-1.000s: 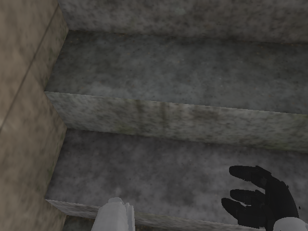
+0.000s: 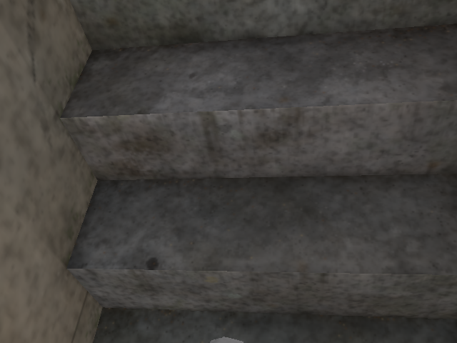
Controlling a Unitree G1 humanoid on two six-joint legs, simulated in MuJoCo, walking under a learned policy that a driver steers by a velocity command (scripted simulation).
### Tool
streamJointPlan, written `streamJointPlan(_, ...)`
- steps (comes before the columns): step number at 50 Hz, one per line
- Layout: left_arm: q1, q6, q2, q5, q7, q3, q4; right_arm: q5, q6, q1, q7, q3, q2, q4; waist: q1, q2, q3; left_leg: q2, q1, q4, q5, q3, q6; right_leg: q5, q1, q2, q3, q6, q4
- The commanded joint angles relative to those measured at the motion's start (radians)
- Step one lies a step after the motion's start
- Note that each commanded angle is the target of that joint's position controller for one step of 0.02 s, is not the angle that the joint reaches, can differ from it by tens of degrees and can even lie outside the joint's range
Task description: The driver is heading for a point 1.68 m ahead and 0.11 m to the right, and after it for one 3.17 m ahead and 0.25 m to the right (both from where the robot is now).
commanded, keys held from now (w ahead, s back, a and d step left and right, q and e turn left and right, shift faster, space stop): w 1.00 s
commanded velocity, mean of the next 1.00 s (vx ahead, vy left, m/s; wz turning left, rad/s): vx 0.40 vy -0.09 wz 0.00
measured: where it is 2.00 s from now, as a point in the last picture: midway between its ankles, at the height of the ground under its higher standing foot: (246, 51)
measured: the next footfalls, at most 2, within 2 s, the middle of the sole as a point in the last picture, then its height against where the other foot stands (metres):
left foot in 0.34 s outside the picture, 0.21 m higher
right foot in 0.90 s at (336, 238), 0.21 m higher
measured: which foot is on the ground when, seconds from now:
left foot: up 0.00-0.32, down 0.34-0.96, up 0.98-1.00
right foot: down 0.00-0.36, up 0.38-0.88, down 0.90-1.00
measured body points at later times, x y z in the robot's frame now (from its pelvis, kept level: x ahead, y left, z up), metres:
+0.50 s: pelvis +0.22 +0.06 +0.18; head +0.27 +0.09 +0.63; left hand +0.35 +0.30 +0.05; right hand +0.28 -0.20 +0.07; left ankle +0.32 +0.18 -0.48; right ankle +0.12 -0.10 -0.33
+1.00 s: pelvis +0.40 -0.02 +0.32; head +0.46 -0.02 +0.77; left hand +0.56 +0.21 +0.22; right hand +0.50 -0.28 +0.19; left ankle +0.32 +0.16 -0.37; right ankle +0.49 -0.13 -0.27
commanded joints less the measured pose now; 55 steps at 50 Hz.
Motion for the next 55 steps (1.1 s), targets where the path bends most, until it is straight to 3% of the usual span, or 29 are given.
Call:
streamJointPlan(1, -0.036, -0.062, 0.083, 0.004, 0.007, 0.008, -0.061, 0.006, 0.05, 0.071, -0.025, -0.006, -0.04, -0.004, -0.043, -0.194, -0.021, 0.006, -0.12, 0.024, -0.035, 0.038, 0.002, 0.437, 0.108, -0.162, 0.167, -0.104, -0.478)
streamJointPlan(3, -0.042, -0.074, 0.106, -0.023, -0.001, 0.015, -0.068, -0.002, 0.055, 0.082, -0.025, -0.007, -0.042, -0.02, -0.059, -0.213, -0.04, 0.052, -0.169, 0.019, -0.036, 0.021, 0.01, 0.359, 0.193, -0.197, 0.156, -0.131, -0.54)
streamJointPlan(6, 0.072, -0.095, 0.163, -0.003, -0.009, 0.022, -0.034, -0.009, 0.069, -0.066, -0.036, 0.005, 0.013, -0.104, 0.003, -0.224, 0.014, 0.077, -0.479, 0.249, -0.242, 0.008, 0.039, 0.226, 0.431, -0.256, 0.23, -0.176, -0.626)
streamJointPlan(8, 0.165, -0.085, 0.209, -0.011, -0.012, 0.035, -0.029, 0.021, 0.064, -0.121, -0.06, 0.007, 0.022, -0.14, 0.01, -0.223, 0.085, 0.091, -0.54, 0.235, -0.321, 0.027, 0.007, 0.196, 0.462, -0.248, 0.195, -0.174, -0.651)
streamJointPlan(11, 0.153, -0.063, 0.209, 0.002, -0.004, 0.035, -0.053, 0.034, 0.048, -0.222, -0.029, 0.032, 0.026, -0.211, 0.004, -0.251, 0.095, 0.202, -0.454, 0.001, -0.367, 0.178, -0.019, 0.087, 0.404, -0.232, 0.164, -0.184, -0.823)
streamJointPlan(12, 0.156, -0.057, 0.218, 0.046, 0.014, 0.044, -0.033, 0.015, 0.041, -0.205, -0.019, 0.03, 0.013, -0.237, -0.002, -0.323, 0.054, 0.235, -0.425, -0.044, -0.379, 0.225, -0.016, 0.131, 0.496, -0.231, 0.131, -0.192, -0.879)
streamJointPlan(13, 0.176, -0.043, 0.192, 0.043, 0.02, 0.041, -0.015, 0.002, 0.057, -0.188, -0.028, 0.036, 0.032, -0.26, -0.003, -0.333, 0.041, 0.28, -0.393, -0.072, -0.409, 0.248, -0.01, 0.306, 0.559, -0.204, 0.106, -0.193, -0.868)
streamJointPlan(14, 0.115, -0.038, 0.204, 0.002, 0.012, 0.028, -0.024, 0.056, 0.069, -0.183, -0.03, 0.065, 0.049, -0.293, -0.013, -0.377, 0.079, 0.311, -0.118, -0.558, -0.64, 0.286, 0.018, 0.451, 0.451, -0.134, -0.012, -0.215, -0.989)
streamJointPlan(15, 0.081, -0.046, 0.139, -0.019, 0.001, 0.01, -0.003, 0.12, 0.086, -0.127, -0.043, 0.055, 0.038, -0.269, -0.053, -0.452, 0.025, 0.202, 0.317, -0.78, -0.665, 0.376, 0.051, 1.189, 0.292, -0.068, -0.073, -0.233, -0.912)
streamJointPlan(17, 0.07, -0.124, 0.283, -0.083, -0.045, 0.034, 0.001, 0.135, 0.106, 0.346, -0.069, -0.016, -0.059, -0.128, -0.255, -0.474, -0.325, 0.022, 0.916, -0.79, -0.411, 0.443, 0.037, 2.208, 0.31, -0.163, 0.004, -0.219, -0.489)
streamJointPlan(18, 0.036, -0.109, 0.398, -0.164, -0.07, 0.078, 0.002, 0.068, 0.106, 0.504, -0.087, -0.044, -0.106, -0.093, -0.389, -0.321, -0.363, 0.132, 1.02, -1.255, -0.26, 0.027, 0.055, 1.66, 0.145, -0.027, 0.019, -0.099, -0.167)
streamJointPlan(19, 0.111, -0.096, 0.247, -0.154, -0.108, 0.066, -0.057, -0.005, 0.121, 0.503, -0.123, -0.087, -0.268, -0.035, -0.276, 0.191, -0.43, 0.539, 1.053, -1.766, -0.057, -0.769, 0.163, 0.38, -0.058, 0.269, 0.198, -0.019, 0.377)
streamJointPlan(20, 0.189, -0.081, 0.153, -0.037, -0.124, 0.047, -0.03, 0.021, 0.089, 0.41, -0.114, -0.079, -0.286, -0.047, -0.177, 0.091, -0.509, 0.555, 0.95, -1.709, -0.221, -0.864, 0.169, 0.351, -0.009, 0.28, 0.474, -0.043, 0.82)
streamJointPlan(21, 0.038, -0.042, 0.079, -0.028, -0.128, 0.029, -0.107, 0.047, 0.078, 0.262, -0.098, -0.083, -0.251, -0.023, -0.093, 0.013, -0.364, 0.484, 0.761, -1.621, -0.671, -0.642, 0.148, 0.398, -0.102, 0.243, 0.421, -0.049, 0.892)
streamJointPlan(23, -0.046, -0.01, -0.009, -0.001, -0.093, -0.022, -0.167, 0.048, 0.067, 0.158, -0.11, -0.045, -0.115, 0.062, -0.027, -0.027, -0.024, 0.397, 0.509, -1.424, -0.698, -0.303, 0.092, 0.533, -0.352, 0.235, 0.357, -0.086, 0.915)
streamJointPlan(25, 0.077, 0.017, -0.01, -0.009, -0.075, -0.025, -0.142, 0.028, 0.048, 0.178, -0.1, -0.008, -0.015, 0.126, 0.03, -0.011, -0.029, 0.357, 0.541, -1.456, -0.471, -0.159, 0.038, 0.51, -0.398, 0.286, 0.378, -0.086, 1.047)
streamJointPlan(29, -0.013, 0.073, -0.017, 0.006, -0.031, -0.037, -0.19, 0.062, -0.062, 0.234, -0.049, -0.025, -0.113, 0.158, 0.037, -0.022, 0.025, 0.359, 0.638, -1.598, -0.242, 0.047, 0.017, 0.253, -0.625, 0.255, 0.333, -0.095, 1.008)
streamJointPlan(33, -0.044, 0.115, -0.052, -0.033, -0.022, -0.039, -0.191, 0.053, -0.047, 0.261, -0.085, -0.029, -0.157, 0.123, 0.009, 0.016, 0.036, 0.459, 0.699, -1.695, -0.188, 0.013, 0.091, 0.218, -0.79, 0.184, 0.272, -0.078, 1.244)
streamJointPlan(36, -0.177, 0.116, -0.081, -0.016, -0.014, -0.06, -0.273, 0.062, -0.037, 0.304, -0.098, -0.022, -0.158, 0.109, -0.011, -0.018, 0.1, 0.478, 0.722, -1.751, -0.241, 0.025, 0.082, 0.191, -0.879, 0.11, 0.262, -0.089, 1.262)
streamJointPlan(40, -0.326, 0.087, -0.019, -0.011, -0.032, -0.06, -0.396, 0.072, -0.04, 0.389, -0.126, -0.075, -0.265, 0.13, -0.055, 0.089, 0.03, 0.478, 0.933, -1.913, -0.648, 0.015, 0.12, 0.047, -1.002, 0.004, 0.184, -0.068, 1.071)
streamJointPlan(41, -0.365, 0.091, -0.048, -0.028, -0.047, -0.092, -0.41, 0.105, -0.034, 0.354, -0.13, -0.077, -0.301, 0.112, -0.046, 0.093, 0.017, 0.505, 0.889, -2.096, -0.575, 0.049, 0.13, -0.134, -0.814, -0.053, 0.099, -0.11, 0.723)
streamJointPlan(43, -0.29, 0.103, -0.101, -0.03, -0.06, -0.115, -0.398, 0.098, -0.017, 0.235, -0.141, -0.084, -0.308, 0.079, -0.01, -0.011, -0.043, 0.492, 0.74, -2.193, -0.333, 0.213, 0.134, -0.117, -0.349, -0.024, -0.023, -0.177, 0.469)
streamJointPlan(45, -0.094, 0.095, -0.044, -0.03, -0.045, -0.072, -0.28, 0.08, -0.049, 0.258, -0.122, -0.067, -0.265, 0.075, 0.01, -0.045, -0.187, 0.429, 0.868, -1.918, 0.681, 0.317, 0.117, -0.115, -0.069, 0.15, -0.137, -0.214, 0.354)
streamJointPlan(47, 0.17, 0.084, 0.068, 0.018, -0.028, -0.027, -0.219, 0.116, -0.061, 0.2, -0.059, -0.065, -0.296, 0.04, 0.168, -0.09, -0.391, 0.358, 0.793, -1.428, 1.34, 0.327, 0.099, -0.185, 0.211, 0.159, 0.179, -0.255, 0.179)
streamJointPlan(48, 0.322, 0.094, 0.195, 0.031, -0.007, 0.009, -0.165, 0.113, -0.083, 0.097, -0.028, -0.068, -0.284, -0.018, 0.29, -0.399, -0.427, 0.237, 0.655, -1.06, 0.825, 0.314, 0.053, -0.488, 0.301, 0.047, 0.575, -0.244, -0.273)
streamJointPlan(49, 0.204, 0.1, 0.308, 0.036, 0.036, 0.049, -0.144, 0.047, -0.105, -0.008, 0.009, -0.044, -0.13, -0.043, 0.226, -0.568, -0.394, 0.023, 0.405, -0.646, 0.003, 0.076, 0.033, -0.747, 0.279, -0.072, 1.042, -0.275, -0.634)
streamJointPlan(50, 0.058, 0.071, 0.333, -0.001, 0.021, 0.059, -0.176, -0.017, -0.092, 0.026, 0.023, -0.023, 0.001, -0.088, 0.109, -0.379, -0.307, 0.012, 0.272, -0.27, -0.043, -0.153, 0.013, -0.711, 0.192, -0.116, 1.12, -0.216, -0.652)
streamJointPlan(53, -0.027, 0.039, 0.146, -0.003, -0.009, 0.036, -0.078, -0.021, -0.064, 0.063, -0.011, 0.01, 0.042, -0.108, -0.036, -0.158, -0.05, 0.038, -0.001, 0.082, 0.068, -0.07, 0.013, -0.3, 0.023, -0.113, 0.777, -0.201, -0.373)
streamJointPlan(55, -0.064, 0.013, 0.053, 0.016, -0.044, 0.004, -0.056, -0.006, -0.036, 0.109, -0.021, 0.015, 0.016, -0.078, -0.065, -0.188, -0.006, 0.024, -0.054, 0.15, 0.017, -0.059, 0.027, -0.104, -0.003, -0.079, 0.518, -0.161, -0.313)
